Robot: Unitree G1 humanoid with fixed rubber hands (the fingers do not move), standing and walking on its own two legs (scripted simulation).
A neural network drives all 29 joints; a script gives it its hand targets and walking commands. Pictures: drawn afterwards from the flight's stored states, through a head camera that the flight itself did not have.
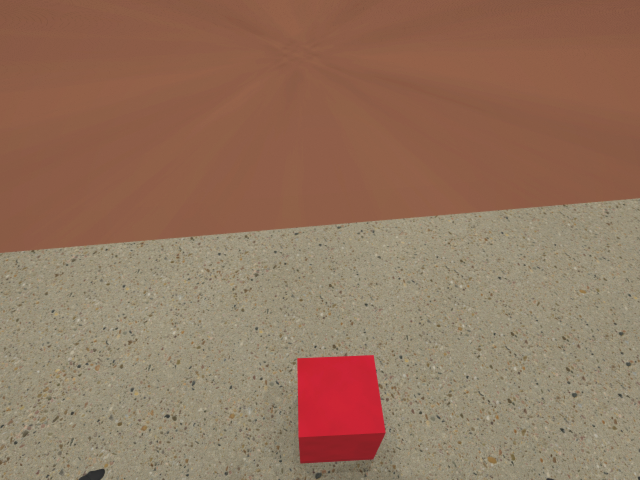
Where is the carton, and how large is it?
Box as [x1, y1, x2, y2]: [297, 355, 385, 462]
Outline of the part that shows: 373,355 297,358 298,432 300,462 373,458 385,432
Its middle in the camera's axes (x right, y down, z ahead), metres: +0.04 +0.48 +1.09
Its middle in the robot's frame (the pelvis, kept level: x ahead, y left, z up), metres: +0.44 -0.04 -0.66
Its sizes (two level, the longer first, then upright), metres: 0.210 0.200 0.250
